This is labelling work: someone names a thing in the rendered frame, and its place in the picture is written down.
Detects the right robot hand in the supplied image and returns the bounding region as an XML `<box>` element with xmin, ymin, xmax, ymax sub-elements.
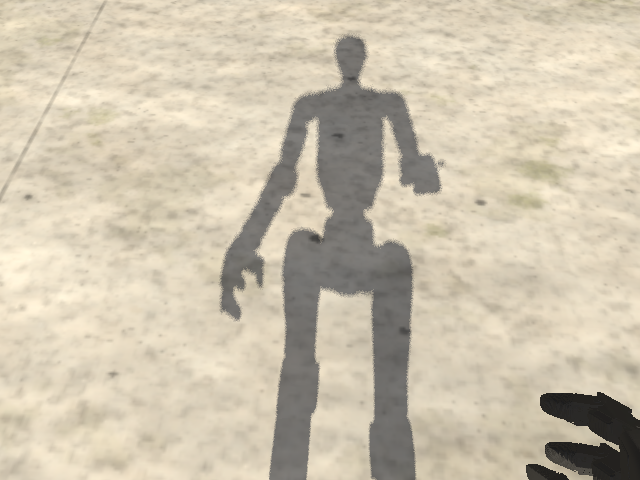
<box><xmin>526</xmin><ymin>392</ymin><xmax>640</xmax><ymax>480</ymax></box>

